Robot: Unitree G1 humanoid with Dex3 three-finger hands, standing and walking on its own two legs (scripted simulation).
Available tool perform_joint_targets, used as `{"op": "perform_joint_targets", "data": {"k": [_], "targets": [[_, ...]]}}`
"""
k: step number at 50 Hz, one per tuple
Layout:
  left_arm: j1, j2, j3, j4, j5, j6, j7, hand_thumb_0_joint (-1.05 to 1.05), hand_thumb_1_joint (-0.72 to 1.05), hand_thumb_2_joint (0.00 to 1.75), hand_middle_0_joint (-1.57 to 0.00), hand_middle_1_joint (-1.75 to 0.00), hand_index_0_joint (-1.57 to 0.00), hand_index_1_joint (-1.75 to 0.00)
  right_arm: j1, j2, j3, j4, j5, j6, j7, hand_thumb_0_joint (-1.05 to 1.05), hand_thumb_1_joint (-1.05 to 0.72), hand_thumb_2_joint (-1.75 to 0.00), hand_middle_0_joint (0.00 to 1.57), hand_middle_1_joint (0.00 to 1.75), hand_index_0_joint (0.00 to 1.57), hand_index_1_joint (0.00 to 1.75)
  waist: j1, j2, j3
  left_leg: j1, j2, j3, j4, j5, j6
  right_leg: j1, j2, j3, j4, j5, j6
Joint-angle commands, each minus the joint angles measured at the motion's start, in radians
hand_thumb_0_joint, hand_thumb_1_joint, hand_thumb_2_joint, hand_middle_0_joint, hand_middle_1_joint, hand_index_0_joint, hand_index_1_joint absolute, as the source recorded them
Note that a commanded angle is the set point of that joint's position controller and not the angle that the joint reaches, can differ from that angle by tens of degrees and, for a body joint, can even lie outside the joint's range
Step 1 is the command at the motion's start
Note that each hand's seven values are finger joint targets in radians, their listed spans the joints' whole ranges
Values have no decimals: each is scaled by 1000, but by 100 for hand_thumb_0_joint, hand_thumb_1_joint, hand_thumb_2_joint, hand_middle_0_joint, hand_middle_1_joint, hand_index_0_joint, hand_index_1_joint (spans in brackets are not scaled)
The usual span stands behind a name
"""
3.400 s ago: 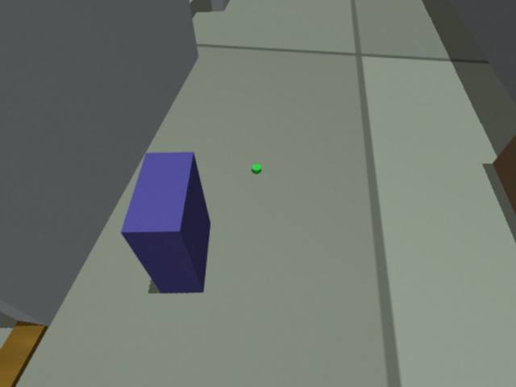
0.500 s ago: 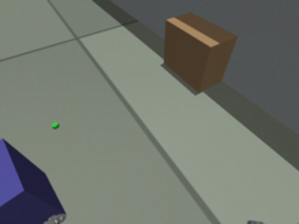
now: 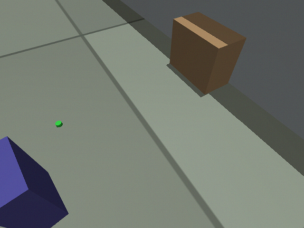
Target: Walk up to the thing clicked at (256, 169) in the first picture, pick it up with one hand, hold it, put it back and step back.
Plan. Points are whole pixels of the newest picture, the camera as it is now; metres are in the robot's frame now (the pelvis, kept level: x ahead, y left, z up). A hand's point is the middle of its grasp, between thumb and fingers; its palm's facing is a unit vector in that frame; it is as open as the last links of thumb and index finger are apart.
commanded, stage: stand
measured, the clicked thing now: (58, 123) +0.98 +0.79 -0.77
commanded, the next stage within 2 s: none
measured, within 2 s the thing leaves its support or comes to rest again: neither
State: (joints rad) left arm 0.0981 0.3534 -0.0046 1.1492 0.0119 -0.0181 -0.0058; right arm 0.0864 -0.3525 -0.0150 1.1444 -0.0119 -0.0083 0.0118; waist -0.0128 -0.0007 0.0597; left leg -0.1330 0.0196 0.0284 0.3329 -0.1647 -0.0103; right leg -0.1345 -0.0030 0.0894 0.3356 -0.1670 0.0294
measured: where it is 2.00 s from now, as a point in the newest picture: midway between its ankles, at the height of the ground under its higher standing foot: outside the picture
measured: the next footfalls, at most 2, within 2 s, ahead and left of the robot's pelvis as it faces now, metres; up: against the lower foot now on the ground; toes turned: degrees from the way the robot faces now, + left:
none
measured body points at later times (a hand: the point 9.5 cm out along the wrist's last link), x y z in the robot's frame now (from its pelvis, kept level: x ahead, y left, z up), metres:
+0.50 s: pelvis +0.01 +0.00 +0.00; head +0.03 +0.00 +0.45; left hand +0.08 +0.30 -0.13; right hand +0.10 -0.30 -0.13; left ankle +0.01 +0.12 -0.75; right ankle +0.01 -0.14 -0.75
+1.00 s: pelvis +0.01 +0.00 +0.00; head +0.03 +0.00 +0.45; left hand +0.09 +0.30 -0.13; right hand +0.10 -0.30 -0.13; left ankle +0.01 +0.12 -0.75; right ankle +0.01 -0.14 -0.75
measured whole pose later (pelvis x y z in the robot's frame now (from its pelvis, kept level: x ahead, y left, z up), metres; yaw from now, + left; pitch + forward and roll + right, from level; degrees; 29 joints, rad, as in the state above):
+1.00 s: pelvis +0.01 +0.00 +0.00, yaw +2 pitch -2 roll +0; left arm 0.11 0.35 0.00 1.13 0.01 -0.02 0.00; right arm 0.10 -0.35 -0.01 1.12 -0.01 0.00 0.01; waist -0.01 0.00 0.05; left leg -0.12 0.01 0.00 0.33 -0.18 -0.01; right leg -0.10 -0.01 0.06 0.31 -0.18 0.03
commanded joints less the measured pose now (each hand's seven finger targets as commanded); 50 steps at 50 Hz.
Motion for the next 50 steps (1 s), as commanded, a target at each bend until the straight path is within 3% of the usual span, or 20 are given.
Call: {"op": "perform_joint_targets", "data": {"k": [1, 3, 6, 16, 22, 26, 31, 34, 41, 50], "targets": [[-39, 212, 39, -52, -4, -17, 13, 0, 90, 90, -20, -30, -20, -30, -42, -217, -40, -53, 3, -25, -10, 0, -90, -90, 20, 30, 20, 30, 2, 2, -75, 38, 116, -108, -76, -43, 29, -30, -97, 64, -56, 47, -45], [-36, 213, 40, -54, -4, -18, 13, 0, 90, 90, -20, -30, -20, -30, -40, -216, -40, -53, 2, -24, -9, 0, -90, -90, 20, 30, 20, 30, 2, -1, -80, 25, 113, -107, -74, -43, 31, -17, -99, 61, -60, 49, -44], [-25, 208, 39, -55, -3, -22, 15, 0, 90, 90, -20, -30, -20, -30, -42, -217, -38, -55, 5, -25, -10, 0, -90, -90, 20, 30, 20, 30, 3, -7, -99, 55, 117, -104, -51, 47, 34, -7, -107, 60, -54, 127, -41], [-10, 204, 37, -58, -5, -16, 15, 0, 90, 90, -20, -30, -20, -30, -43, -218, -33, -57, 4, -23, -10, 0, -90, -90, 20, 30, 20, 30, 10, 5, -72, 21, 112, -110, -63, 11, 32, -10, -107, 50, -60, 79, -43], [-18, 212, 41, -66, -5, -19, 17, 0, 90, 90, -20, -30, -20, -30, -29, -213, -31, -62, 5, -25, -12, 0, -90, -90, 20, 30, 20, 30, 5, -4, -116, 53, 114, -103, -37, 140, 35, 28, -117, 41, -46, 185, -41], [-12, 207, 41, -61, -6, -13, 16, 0, 90, 90, -20, -30, -20, -30, -37, -215, -30, -64, 7, -23, -14, 0, -90, -90, 20, 30, 20, 30, 9, 0, -92, 46, 112, -108, -49, 100, 31, 14, -110, 37, -49, 133, -41], [-13, 209, 43, -67, -6, -17, 18, 0, 90, 90, -20, -30, -20, -30, -31, -214, -29, -69, 7, -24, -14, 0, -90, -90, 20, 30, 20, 30, 9, -1, -104, 55, 112, -106, -38, 155, 30, 33, -115, 33, -45, 185, -39], [-19, 211, 42, -68, -4, -16, 18, 0, 90, 90, -20, -30, -20, -30, -29, -214, -30, -69, 6, -19, -14, 0, -90, -90, 20, 30, 20, 30, 7, -11, -82, 49, 110, -109, -41, 92, 31, 7, -114, 36, -66, 121, -37], [-20, 209, 46, -71, -6, -16, 18, 0, 90, 90, -20, -30, -20, -30, -23, -215, -31, -74, 6, -24, -16, 0, -90, -90, 20, 30, 20, 30, 10, 3, -125, 65, 114, -103, -29, 209, 32, 62, -120, 26, -38, 228, -41], [-22, 208, 44, -74, -4, -13, 18, 0, 90, 90, -20, -30, -20, -30, -21, -215, -32, -73, 6, -19, -16, 0, -90, -90, 20, 30, 20, 30, 7, 6, -72, 36, 107, -108, -52, 85, 29, 14, -114, 27, -64, 112, -40]]}}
